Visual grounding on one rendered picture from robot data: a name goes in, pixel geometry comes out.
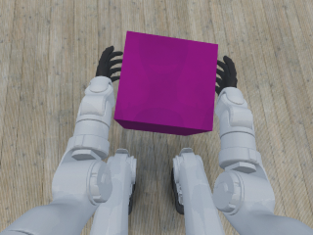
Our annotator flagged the robot right shin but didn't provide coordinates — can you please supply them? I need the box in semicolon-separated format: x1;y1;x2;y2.
176;148;203;205

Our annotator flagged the right robot forearm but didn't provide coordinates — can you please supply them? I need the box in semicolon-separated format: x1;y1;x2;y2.
214;87;276;204

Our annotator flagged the robot right upper arm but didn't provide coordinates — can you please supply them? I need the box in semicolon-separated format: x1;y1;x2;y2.
212;169;313;235

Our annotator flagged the robot right thigh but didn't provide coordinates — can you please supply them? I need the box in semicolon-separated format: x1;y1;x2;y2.
172;152;225;235

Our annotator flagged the left robot forearm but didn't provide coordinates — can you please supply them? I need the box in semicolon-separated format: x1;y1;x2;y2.
52;75;115;196

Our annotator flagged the carton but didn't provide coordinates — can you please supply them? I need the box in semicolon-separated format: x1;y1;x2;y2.
113;30;218;136

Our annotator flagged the right robot hand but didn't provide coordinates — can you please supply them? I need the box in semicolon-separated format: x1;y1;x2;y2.
215;55;238;96

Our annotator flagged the robot left upper arm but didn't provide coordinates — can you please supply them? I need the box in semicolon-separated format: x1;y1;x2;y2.
0;159;113;235

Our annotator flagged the left robot hand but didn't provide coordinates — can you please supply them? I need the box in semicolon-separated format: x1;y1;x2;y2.
95;46;123;82

